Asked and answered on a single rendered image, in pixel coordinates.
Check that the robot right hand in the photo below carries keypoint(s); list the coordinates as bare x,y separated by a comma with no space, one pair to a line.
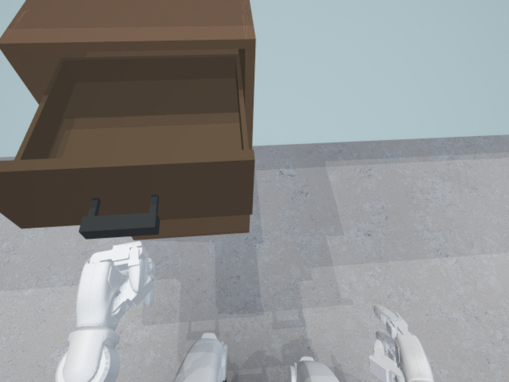
407,360

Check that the robot left thigh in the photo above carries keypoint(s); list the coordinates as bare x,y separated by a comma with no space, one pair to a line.
206,361

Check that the drawer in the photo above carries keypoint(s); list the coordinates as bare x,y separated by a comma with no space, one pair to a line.
125,128

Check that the cabinet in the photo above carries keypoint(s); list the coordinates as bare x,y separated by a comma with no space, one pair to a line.
43,31

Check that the robot thigh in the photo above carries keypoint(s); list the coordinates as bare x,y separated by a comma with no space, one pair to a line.
206,361
310,371

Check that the left robot forearm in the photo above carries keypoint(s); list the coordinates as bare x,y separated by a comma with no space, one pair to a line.
91,356

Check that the robot right thigh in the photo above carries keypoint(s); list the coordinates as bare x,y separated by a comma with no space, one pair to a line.
310,371

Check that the handle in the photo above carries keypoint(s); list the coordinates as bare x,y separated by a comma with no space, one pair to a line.
139,224

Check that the robot left hand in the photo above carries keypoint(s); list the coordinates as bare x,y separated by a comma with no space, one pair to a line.
125,268

